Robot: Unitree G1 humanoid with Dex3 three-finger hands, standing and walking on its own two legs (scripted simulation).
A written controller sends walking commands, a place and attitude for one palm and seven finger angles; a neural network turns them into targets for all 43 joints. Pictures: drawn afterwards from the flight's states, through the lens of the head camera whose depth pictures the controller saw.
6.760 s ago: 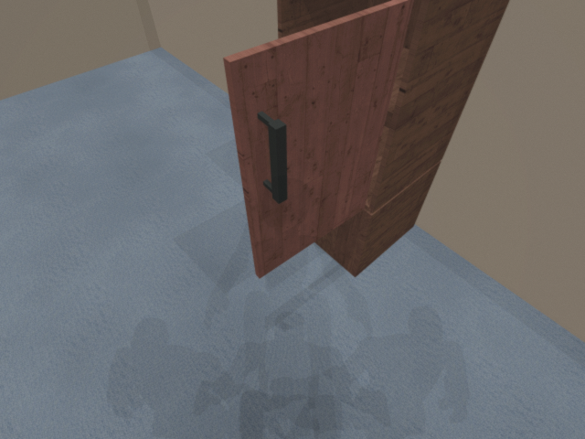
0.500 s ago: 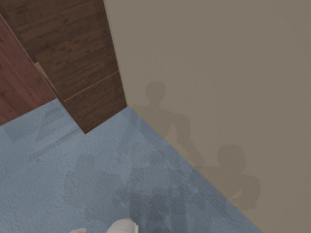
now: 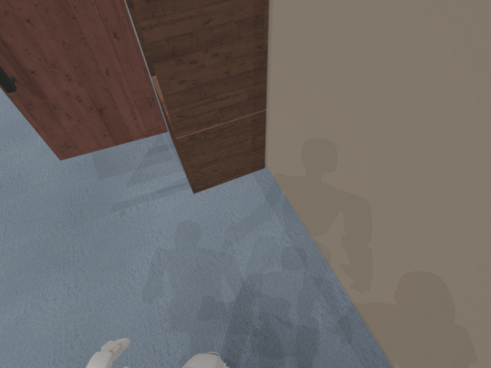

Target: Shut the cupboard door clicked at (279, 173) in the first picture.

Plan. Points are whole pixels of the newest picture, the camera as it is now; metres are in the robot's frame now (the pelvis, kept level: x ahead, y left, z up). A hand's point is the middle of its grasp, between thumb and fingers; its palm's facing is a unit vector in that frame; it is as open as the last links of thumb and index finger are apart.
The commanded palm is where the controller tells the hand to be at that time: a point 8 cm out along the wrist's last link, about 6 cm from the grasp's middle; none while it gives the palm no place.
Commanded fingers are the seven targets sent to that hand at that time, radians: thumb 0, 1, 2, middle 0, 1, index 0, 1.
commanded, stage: turn to face it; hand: left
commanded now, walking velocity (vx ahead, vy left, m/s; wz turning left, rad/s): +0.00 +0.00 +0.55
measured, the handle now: out of the picture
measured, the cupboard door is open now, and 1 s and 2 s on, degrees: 87 87 87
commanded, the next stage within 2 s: take the last steps up to it in 0.52 s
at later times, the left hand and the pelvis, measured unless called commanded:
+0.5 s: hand out of the picture +0.01 +0.23 -0.16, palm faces +0.26 -0.94 -0.24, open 7.4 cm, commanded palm none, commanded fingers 0.00 0.90 0.90 -0.20 -0.30 -0.20 -0.30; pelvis +0.01 +0.02 +0.01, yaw +13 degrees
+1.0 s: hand out of the picture -0.06 +0.19 -0.16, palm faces +0.45 -0.87 -0.19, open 7.3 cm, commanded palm none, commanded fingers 0.00 0.90 0.90 -0.20 -0.30 -0.20 -0.30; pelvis +0.04 +0.04 +0.02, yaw +23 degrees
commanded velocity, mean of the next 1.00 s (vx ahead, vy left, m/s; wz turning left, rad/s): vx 0.12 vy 0.06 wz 0.27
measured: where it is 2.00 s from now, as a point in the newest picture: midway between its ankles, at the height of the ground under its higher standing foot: (196, 327)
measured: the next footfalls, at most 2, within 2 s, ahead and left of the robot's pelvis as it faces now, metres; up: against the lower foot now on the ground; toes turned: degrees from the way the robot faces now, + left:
left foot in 0.28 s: +0.04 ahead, +0.13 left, +0.00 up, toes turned +15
right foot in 0.64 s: +0.07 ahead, -0.12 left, +0.00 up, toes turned +12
